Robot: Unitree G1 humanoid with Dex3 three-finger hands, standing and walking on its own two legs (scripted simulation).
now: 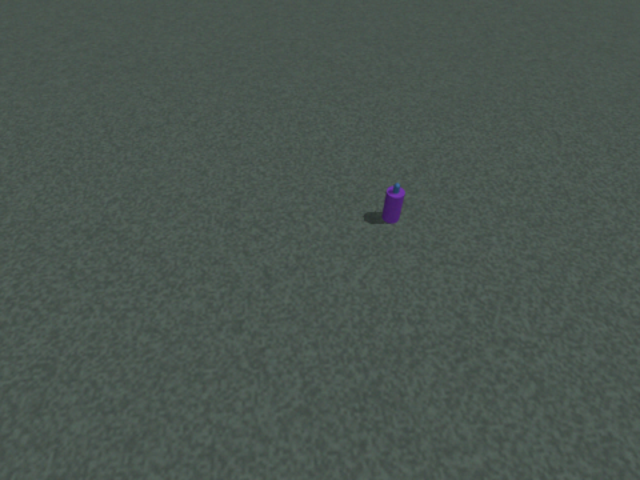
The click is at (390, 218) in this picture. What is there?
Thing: necked bottle
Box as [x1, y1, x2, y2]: [382, 183, 404, 223]
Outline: 398,183 395,183 393,186 387,189 382,213 382,218 385,221 391,223 397,221 404,195 404,191
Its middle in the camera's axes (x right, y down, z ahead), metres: +0.32 -0.18 +1.69
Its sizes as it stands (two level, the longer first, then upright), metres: 0.077 0.077 0.198
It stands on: the floor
